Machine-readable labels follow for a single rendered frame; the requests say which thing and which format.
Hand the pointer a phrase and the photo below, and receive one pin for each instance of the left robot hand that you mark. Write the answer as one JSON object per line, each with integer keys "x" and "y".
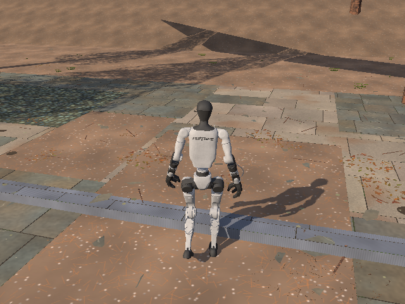
{"x": 174, "y": 179}

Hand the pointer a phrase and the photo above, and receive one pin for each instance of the robot right upper arm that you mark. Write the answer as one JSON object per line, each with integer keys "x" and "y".
{"x": 226, "y": 145}

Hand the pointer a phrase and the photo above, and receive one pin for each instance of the right robot hand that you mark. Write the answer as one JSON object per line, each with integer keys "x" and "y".
{"x": 238, "y": 188}

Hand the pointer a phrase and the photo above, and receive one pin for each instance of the humanoid robot head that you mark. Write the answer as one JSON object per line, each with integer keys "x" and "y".
{"x": 204, "y": 109}

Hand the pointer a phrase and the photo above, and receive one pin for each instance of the left robot forearm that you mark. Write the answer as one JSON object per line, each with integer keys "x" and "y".
{"x": 172, "y": 167}

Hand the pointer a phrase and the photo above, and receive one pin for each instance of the robot left upper arm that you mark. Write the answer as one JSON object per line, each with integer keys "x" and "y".
{"x": 179, "y": 145}

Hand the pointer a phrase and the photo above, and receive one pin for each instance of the left robot shin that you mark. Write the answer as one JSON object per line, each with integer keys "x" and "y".
{"x": 189, "y": 230}

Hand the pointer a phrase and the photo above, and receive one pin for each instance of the right robot forearm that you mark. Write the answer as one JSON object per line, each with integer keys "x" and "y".
{"x": 233, "y": 171}

